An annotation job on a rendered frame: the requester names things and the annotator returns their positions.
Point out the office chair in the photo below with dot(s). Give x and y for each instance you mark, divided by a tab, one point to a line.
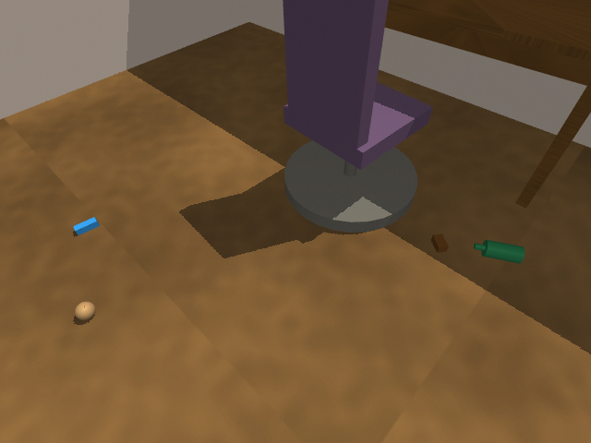
350	177

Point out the desk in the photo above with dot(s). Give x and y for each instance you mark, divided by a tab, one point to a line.
549	36

